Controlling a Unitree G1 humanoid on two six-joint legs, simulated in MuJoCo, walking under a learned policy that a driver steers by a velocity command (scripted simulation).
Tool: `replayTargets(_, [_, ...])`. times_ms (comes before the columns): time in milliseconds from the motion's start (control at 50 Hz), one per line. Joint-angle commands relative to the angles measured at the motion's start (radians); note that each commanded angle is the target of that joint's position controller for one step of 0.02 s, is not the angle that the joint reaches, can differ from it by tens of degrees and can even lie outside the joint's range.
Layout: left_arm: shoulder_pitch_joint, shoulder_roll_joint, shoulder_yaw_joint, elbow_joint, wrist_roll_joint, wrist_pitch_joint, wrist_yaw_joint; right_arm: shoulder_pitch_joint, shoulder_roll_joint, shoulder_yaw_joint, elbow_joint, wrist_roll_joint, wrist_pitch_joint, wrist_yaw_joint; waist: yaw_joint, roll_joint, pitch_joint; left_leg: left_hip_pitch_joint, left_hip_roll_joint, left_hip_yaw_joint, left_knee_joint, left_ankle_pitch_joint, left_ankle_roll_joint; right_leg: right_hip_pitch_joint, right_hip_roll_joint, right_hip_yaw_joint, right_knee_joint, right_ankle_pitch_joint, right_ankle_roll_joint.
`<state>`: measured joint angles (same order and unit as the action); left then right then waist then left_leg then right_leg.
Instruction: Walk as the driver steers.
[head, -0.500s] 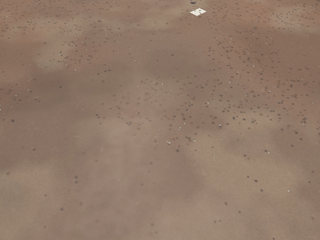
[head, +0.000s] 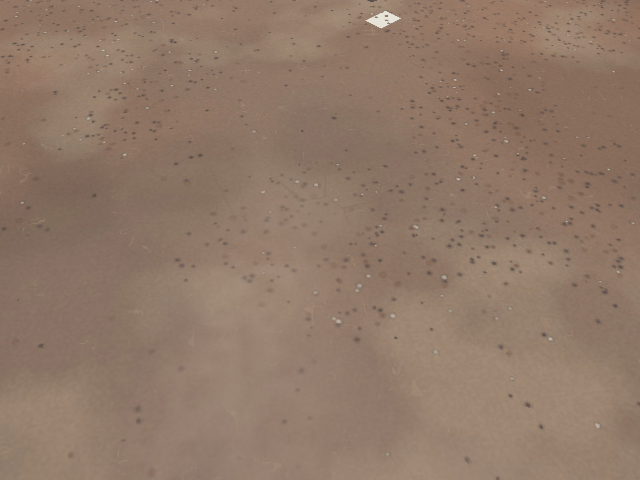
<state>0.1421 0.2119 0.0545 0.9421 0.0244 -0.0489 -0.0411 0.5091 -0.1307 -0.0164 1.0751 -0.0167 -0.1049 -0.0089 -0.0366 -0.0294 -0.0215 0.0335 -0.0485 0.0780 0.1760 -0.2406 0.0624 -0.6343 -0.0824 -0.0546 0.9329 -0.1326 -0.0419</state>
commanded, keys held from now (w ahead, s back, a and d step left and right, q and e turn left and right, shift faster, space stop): w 1.00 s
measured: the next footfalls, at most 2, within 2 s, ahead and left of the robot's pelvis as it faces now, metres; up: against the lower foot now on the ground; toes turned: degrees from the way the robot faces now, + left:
right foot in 0.20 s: +0.30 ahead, -0.10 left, +0.00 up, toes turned -5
left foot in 0.76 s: +0.62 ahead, +0.06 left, +0.00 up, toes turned +4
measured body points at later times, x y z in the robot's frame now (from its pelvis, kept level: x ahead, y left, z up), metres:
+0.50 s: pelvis +0.29 -0.05 +0.00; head +0.31 -0.06 +0.45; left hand +0.24 +0.19 -0.14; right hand +0.41 -0.29 -0.14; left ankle +0.39 +0.11 -0.68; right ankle +0.26 -0.10 -0.75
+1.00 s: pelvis +0.58 +0.00 +0.00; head +0.60 +0.01 +0.45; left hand +0.66 +0.25 -0.15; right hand +0.57 -0.25 -0.14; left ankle +0.58 +0.06 -0.75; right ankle +0.62 -0.15 -0.67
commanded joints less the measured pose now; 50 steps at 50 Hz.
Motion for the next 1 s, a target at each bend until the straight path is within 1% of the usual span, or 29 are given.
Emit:
replayTargets(20, [-0.152, 0.004, -0.011, -0.099, -0.006, -0.004, -0.002, 0.035, -0.124, -0.019, -0.027, -0.001, -0.017, -0.002, 0.001, 0.107, 0.17, -0.061, 0.23, -0.119, -0.093, 0.355, 0.123, -0.072, 0.018, -0.046, -0.179, 0.076, 0.015])
replayTargets(80, [-0.196, 0.017, -0.011, -0.128, -0.008, -0.003, 0.001, 0.049, -0.143, -0.025, -0.012, -0.001, -0.02, -0.006, -0.001, 0.13, 0.172, -0.029, 0.247, -0.087, -0.074, 0.495, 0.116, 0.035, 0.043, -0.076, -0.314, 0.088, -0.025])
replayTargets(120, [-0.16, 0.038, -0.002, -0.128, -0.007, -0.007, 0.009, 0.028, -0.164, -0.031, -0.008, -0.002, -0.021, -0.009, 0.031, 0.135, 0.149, 0.025, 0.264, -0.065, -0.001, 0.715, 0.104, 0.118, 0.071, -0.083, -0.356, 0.06, -0.069])
replayTargets(160, [0.015, 0.077, 0.02, -0.079, -0.005, -0.017, 0.025, -0.003, -0.192, -0.041, -0.007, -0.008, -0.011, -0.015, 0.11, 0.142, 0.049, 0.076, 0.265, -0.041, 0.222, 0.963, 0.077, 0.29, 0.123, -0.085, -0.382, 0.005, -0.11])
replayTargets(180, [0.188, 0.101, 0.036, -0.019, 0.001, -0.025, 0.034, -0.023, -0.198, -0.044, -0.013, -0.007, -0.001, -0.015, 0.18, 0.114, -0.041, 0.024, 0.233, -0.017, 0.427, 0.917, 0.058, 0.489, 0.137, -0.087, -0.442, 0.035, -0.13])
replayTargets(200, [0.343, 0.169, 0.057, 0.018, 0.027, -0.031, 0.044, -0.014, -0.172, -0.036, -0.034, -0.002, 0.003, -0.01, 0.223, 0.046, -0.147, -0.17, 0.188, 0.003, 0.705, 0.6, 0.048, 0.733, -0.025, 0.085, -0.447, -0.097, -0.165])
replayTargets(220, [0.383, 0.266, 0.078, 0.018, 0.047, -0.031, 0.041, 0.109, -0.042, -0.016, -0.057, 0.036, 0.007, 0.005, 0.147, -0.192, -0.258, -0.525, -0.006, 0.007, 1.113, -0.152, 0.01, 0.974, -0.332, 0.616, -0.563, -0.229, -0.301])
replayTargets(240, [0.286, 0.235, 0.074, 0.004, 0.004, -0.02, 0.032, 0.056, -0.126, -0.037, -0.059, 0.024, 0.007, 0.007, 0.131, -0.111, -0.258, -0.612, -0.002, -0.138, 1.228, -0.211, 0.028, 0.898, -0.322, 0.778, -0.701, -0.291, -0.309])
replayTargets(260, [0.167, 0.173, 0.056, -0.017, -0.007, -0.023, 0.031, -0.052, -0.149, -0.044, -0.096, 0.017, 0.005, 0.007, 0.089, -0.047, -0.101, -0.663, 0.065, -0.136, 1.213, -0.111, 0.039, 0.755, -0.293, 0.599, -0.711, -0.301, -0.27])
replayTargets(280, [0.125, 0.103, 0.036, -0.019, -0.008, -0.033, 0.026, -0.114, -0.146, -0.043, -0.107, 0.009, -0.001, 0.008, 0.079, 0.029, -0.025, -0.641, 0.102, -0.131, 1.149, -0.045, 0.043, 0.631, -0.25, 0.476, -0.739, -0.187, -0.24])
replayTargets(320, [0.126, 0.041, 0.014, 0.012, -0.009, -0.047, 0.036, -0.11, -0.118, -0.043, -0.106, -0.014, 0.018, 0.016, 0.019, 0.012, 0.024, -0.556, 0.144, -0.131, 1.05, -0.016, 0.035, 0.49, -0.166, 0.31, -0.769, -0.037, -0.184])
replayTargets(340, [0.15, 0.034, 0.009, 0.028, -0.009, -0.054, 0.04, -0.094, -0.097, -0.042, -0.099, -0.018, 0.031, 0.022, 0.007, 0.003, 0.029, -0.531, 0.148, -0.123, 1.018, -0.017, 0.026, 0.466, -0.152, 0.267, -0.778, 0.017, -0.178])
replayTargets(380, [0.207, 0.054, 0.01, 0.053, -0.013, -0.067, 0.043, -0.123, -0.089, -0.041, -0.11, -0.025, 0.05, 0.031, -0.001, -0.003, 0.052, -0.559, 0.157, -0.098, 0.968, 0.0, 0.01, 0.457, -0.133, 0.21, -0.798, 0.096, -0.181])
replayTargets(440, [0.26, 0.078, 0.011, 0.067, -0.015, -0.07, 0.041, -0.269, -0.105, -0.039, -0.163, -0.025, 0.065, 0.04, 0.019, -0.005, 0.1, -0.672, 0.179, -0.065, 0.851, 0.104, -0.017, 0.484, -0.114, 0.154, -0.839, 0.127, -0.178])
replayTargets(500, [0.304, 0.072, 0.003, 0.074, -0.016, -0.066, 0.038, -0.403, -0.109, -0.033, -0.208, -0.013, 0.064, 0.044, 0.047, -0.009, 0.122, -0.698, 0.169, -0.032, 0.673, 0.206, -0.035, 0.521, -0.085, 0.103, -0.84, 0.226, -0.155])
replayTargets(520, [0.322, 0.073, 0.002, 0.077, -0.016, -0.065, 0.038, -0.434, -0.094, -0.026, -0.218, -0.009, 0.062, 0.045, 0.059, -0.016, 0.124, -0.68, 0.156, -0.014, 0.613, 0.234, -0.037, 0.53, -0.078, 0.083, -0.834, 0.265, -0.146])
replayTargets(640, [0.416, 0.081, -0.001, 0.116, -0.003, -0.058, 0.054, -0.589, -0.11, -0.023, -0.27, -0.004, 0.051, 0.041, 0.102, -0.035, 0.139, -0.686, 0.106, 0.016, 0.427, 0.233, 0.0, 0.732, -0.119, 0.067, -0.773, 0.434, -0.145])
replayTargets(700, [0.375, 0.106, 0.005, 0.116, 0.002, -0.055, 0.064, -0.529, -0.129, -0.034, -0.262, -0.007, 0.04, 0.031, 0.051, -0.05, 0.107, -0.556, 0.052, 0.035, 0.367, 0.118, 0.048, 0.78, -0.139, 0.045, -0.649, 0.716, -0.132])
replayTargets(720, [0.362, 0.116, 0.008, 0.117, 0.003, -0.053, 0.066, -0.436, -0.146, -0.045, -0.235, -0.009, 0.035, 0.023, 0.011, -0.055, 0.059, -0.446, 0.019, 0.044, 0.349, 0.084, 0.069, 0.781, -0.136, 0.038, -0.542, 0.835, -0.122])
replayTargets(740, [0.34, 0.12, 0.009, 0.115, -0.001, -0.048, 0.064, -0.272, -0.166, -0.059, -0.179, -0.015, 0.026, 0.015, -0.06, -0.035, -0.023, -0.257, -0.002, 0.051, 0.284, 0.124, 0.095, 0.737, -0.108, 0.012, -0.361, 0.833, -0.104])
replayTargets(760, [0.329, 0.101, 0.002, 0.092, -0.011, -0.048, 0.062, -0.092, -0.224, -0.08, -0.133, -0.039, 0.017, 0.004, -0.124, 0.003, -0.131, 0.016, 0.128, -0.085, 0.285, 0.096, 0.141, 0.542, -0.072, -0.008, -0.11, 0.575, -0.088])
replayTargets(780, [0.433, 0.0, -0.018, 0.064, -0.056, -0.047, 0.048, 0.008, -0.332, -0.108, -0.124, -0.058, 0.018, 0.002, -0.09, 0.225, -0.279, 0.319, 0.451, -0.582, 0.221, 0.003, 0.281, 0.172, 0.104, -0.062, 0.309, -0.067, -0.037])
replayTargets(800, [0.402, 0.076, 0.006, 0.074, -0.034, -0.046, 0.048, -0.057, -0.302, -0.104, -0.126, -0.017, 0.034, 0.014, -0.071, 0.143, -0.279, 0.276, 0.466, -0.763, 0.106, -0.014, 0.295, 0.059, 0.139, 0.089, 0.428, -0.359, -0.053])
replayTargets(820, [0.303, 0.087, 0.013, 0.043, -0.023, -0.045, 0.047, -0.179, -0.253, -0.09, -0.14, 0.001, 0.036, 0.018, -0.023, 0.098, -0.103, 0.121, 0.425, -0.582, 0.089, -0.058, 0.253, -0.002, 0.072, 0.109, 0.419, -0.272, -0.06])
replayTargets(840, [0.248, 0.072, 0.009, 0.031, -0.017, -0.05, 0.043, -0.242, -0.185, -0.071, -0.148, 0.002, 0.029, 0.023, -0.004, 0.049, -0.01, -0.02, 0.38, -0.467, 0.044, 0.009, 0.219, 0.016, 0.036, 0.105, 0.357, -0.201, -0.06])
replayTargets(880, [0.257, 0.039, 0.009, 0.038, 0.007, -0.029, 0.035, -0.261, -0.122, -0.051, -0.125, 0.004, 0.016, 0.017, 0.056, 0.07, 0.053, -0.178, 0.289, -0.305, -0.004, 0.121, 0.15, 0.107, -0.008, 0.098, 0.249, -0.151, -0.046])
replayTargets(900, [0.275, 0.02, 0.007, 0.046, 0.013, -0.016, 0.028, -0.239, -0.115, -0.046, -0.111, 0.003, 0.01, 0.013, 0.069, 0.079, 0.049, -0.203, 0.272, -0.263, -0.015, 0.161, 0.142, 0.138, -0.011, 0.091, 0.226, -0.141, -0.036])
replayTargets(940, [0.246, 0.016, 0.008, 0.032, 0.016, -0.001, 0.018, -0.185, -0.146, -0.05, -0.088, 0.005, -0.003, 0.011, 0.079, 0.078, 0.059, -0.209, 0.256, -0.217, -0.031, 0.247, 0.149, 0.114, -0.018, 0.069, 0.189, -0.111, -0.019])
replayTargets(1000, [0.107, 0.032, 0.008, -0.018, 0.013, 0.011, 0.012, -0.133, -0.169, -0.052, -0.075, 0.006, -0.006, 0.011, 0.06, 0.079, 0.101, -0.184, 0.238, -0.174, -0.07, 0.263, 0.148, 0.005, -0.044, 0.043, 0.08, -0.004, 0.008])
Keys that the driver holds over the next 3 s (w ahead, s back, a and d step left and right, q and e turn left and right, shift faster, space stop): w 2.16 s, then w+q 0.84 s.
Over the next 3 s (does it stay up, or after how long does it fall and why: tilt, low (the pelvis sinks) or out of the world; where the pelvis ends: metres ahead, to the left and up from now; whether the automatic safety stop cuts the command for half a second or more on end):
stays up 1.65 0.03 -0.03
